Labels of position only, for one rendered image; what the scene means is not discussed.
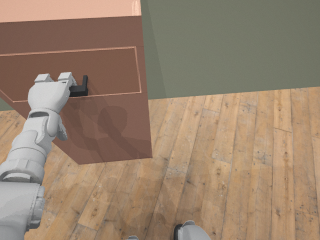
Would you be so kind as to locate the right robot shin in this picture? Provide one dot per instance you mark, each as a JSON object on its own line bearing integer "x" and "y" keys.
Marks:
{"x": 189, "y": 222}

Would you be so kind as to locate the handle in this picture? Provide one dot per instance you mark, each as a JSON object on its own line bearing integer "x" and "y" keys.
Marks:
{"x": 79, "y": 90}

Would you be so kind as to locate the robot left upper arm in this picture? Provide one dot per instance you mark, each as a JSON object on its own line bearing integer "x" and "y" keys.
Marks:
{"x": 21, "y": 208}

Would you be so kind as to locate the left robot hand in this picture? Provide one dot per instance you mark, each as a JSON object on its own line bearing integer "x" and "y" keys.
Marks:
{"x": 51, "y": 95}

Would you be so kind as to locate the drawer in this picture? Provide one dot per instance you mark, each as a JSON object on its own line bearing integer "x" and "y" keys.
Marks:
{"x": 112, "y": 70}

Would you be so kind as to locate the robot left forearm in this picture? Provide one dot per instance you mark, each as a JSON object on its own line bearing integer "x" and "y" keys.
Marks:
{"x": 27, "y": 157}

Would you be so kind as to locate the cabinet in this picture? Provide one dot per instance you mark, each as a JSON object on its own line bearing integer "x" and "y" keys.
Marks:
{"x": 100, "y": 128}

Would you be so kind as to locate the robot right thigh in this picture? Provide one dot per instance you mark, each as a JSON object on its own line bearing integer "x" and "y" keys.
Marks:
{"x": 192, "y": 232}

